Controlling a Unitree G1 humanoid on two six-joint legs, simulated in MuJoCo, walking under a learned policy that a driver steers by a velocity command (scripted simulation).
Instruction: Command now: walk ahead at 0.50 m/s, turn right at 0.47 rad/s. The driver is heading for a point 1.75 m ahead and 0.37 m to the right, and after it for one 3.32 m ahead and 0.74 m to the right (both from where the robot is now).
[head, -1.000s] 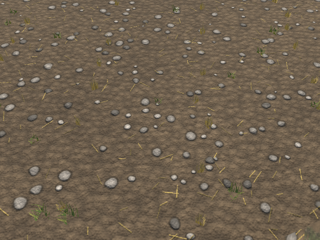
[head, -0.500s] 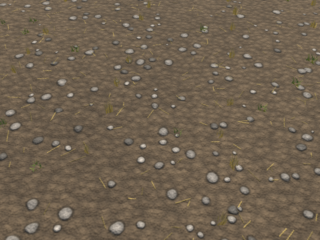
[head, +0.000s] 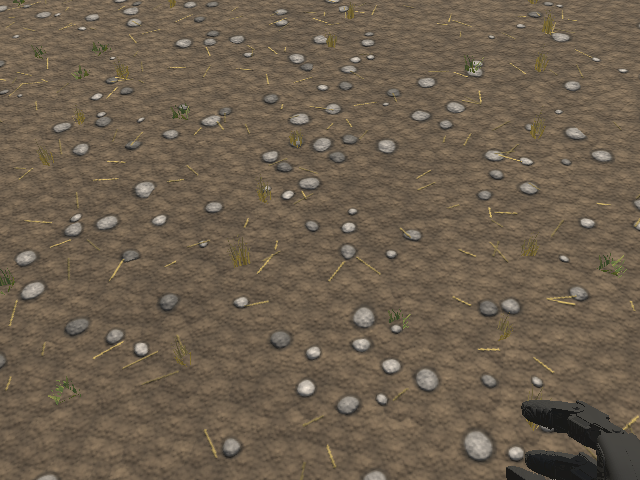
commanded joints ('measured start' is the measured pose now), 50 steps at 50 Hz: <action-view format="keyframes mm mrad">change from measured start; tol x32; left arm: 1 21 163 50 -62 0 4 11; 25 -528 118 46 -316 17 10 -89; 32 -45 315 112 -247 19 4 -64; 50 -148 220 67 -112 29 -40 -40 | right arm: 1 -103 -69 -32 -94 12 -33 23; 7 422 -216 -116 23 1 -38 19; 50 -6 -131 -48 -34 15 -28 74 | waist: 1 -29 -132 55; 7 -230 244 -259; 25 -172 28 72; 32 25 -226 -346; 50 -26 -72 99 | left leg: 1 156 -55 30 -147 -42 14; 5 672 87 -58 -221 -157 155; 7 1073 419 -624 -327 -471 376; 13 520 206 -88 -475 -96 246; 25 650 256 184 -433 37 202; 29 590 198 307 21 546 134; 31 -111 -48 165 675 -646 41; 32 -219 -18 15 754 -608 66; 50 -70 41 95 -80 56 137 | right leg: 1 -41 -242 302 -141 36 -162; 4 -41 -181 325 -3 32 -120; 8 -794 -89 83 802 -238 5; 20 -492 -171 -57 344 337 32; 29 18 -10 -222 75 122 -105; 31 637 -418 645 -67 -45 -375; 39 62 -283 137 -234 491 -238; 50 258 -315 -69 -268 432 -128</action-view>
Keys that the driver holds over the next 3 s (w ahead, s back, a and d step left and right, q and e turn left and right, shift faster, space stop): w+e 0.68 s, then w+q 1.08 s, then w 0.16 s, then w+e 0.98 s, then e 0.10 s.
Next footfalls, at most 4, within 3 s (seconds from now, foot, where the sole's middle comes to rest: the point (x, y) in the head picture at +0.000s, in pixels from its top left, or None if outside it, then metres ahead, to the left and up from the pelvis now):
0.10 left None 0.20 0.13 -0.78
0.58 right None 0.40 -0.20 -0.78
1.12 left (450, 378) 0.77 -0.14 -0.78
1.60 right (548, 306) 1.00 -0.39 -0.78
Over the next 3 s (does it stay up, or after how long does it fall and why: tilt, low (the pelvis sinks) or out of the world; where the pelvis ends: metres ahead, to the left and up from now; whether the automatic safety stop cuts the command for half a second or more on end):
stays up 1.57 -0.31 0.00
